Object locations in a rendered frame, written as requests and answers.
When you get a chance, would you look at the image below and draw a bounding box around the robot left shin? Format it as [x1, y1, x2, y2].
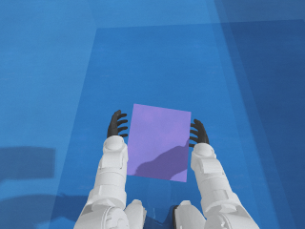
[132, 199, 143, 206]

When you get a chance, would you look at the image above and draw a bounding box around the robot right hand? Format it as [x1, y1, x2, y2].
[189, 119, 210, 148]

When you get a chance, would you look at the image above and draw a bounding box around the robot left hand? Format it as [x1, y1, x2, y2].
[107, 110, 128, 138]

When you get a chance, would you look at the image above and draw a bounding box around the robot shin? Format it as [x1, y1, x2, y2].
[132, 199, 143, 206]
[178, 200, 191, 207]

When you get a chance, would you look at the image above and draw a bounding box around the robot right upper arm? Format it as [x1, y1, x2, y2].
[204, 212, 260, 229]

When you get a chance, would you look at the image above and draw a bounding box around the left robot forearm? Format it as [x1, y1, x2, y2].
[79, 135, 129, 218]

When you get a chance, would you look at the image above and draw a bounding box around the robot left upper arm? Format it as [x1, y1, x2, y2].
[73, 206, 130, 229]

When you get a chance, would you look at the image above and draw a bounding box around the right robot forearm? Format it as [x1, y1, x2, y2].
[191, 143, 252, 219]

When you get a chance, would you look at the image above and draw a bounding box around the carton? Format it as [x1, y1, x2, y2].
[126, 103, 192, 182]

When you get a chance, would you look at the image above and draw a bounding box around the robot right shin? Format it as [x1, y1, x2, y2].
[178, 200, 191, 207]

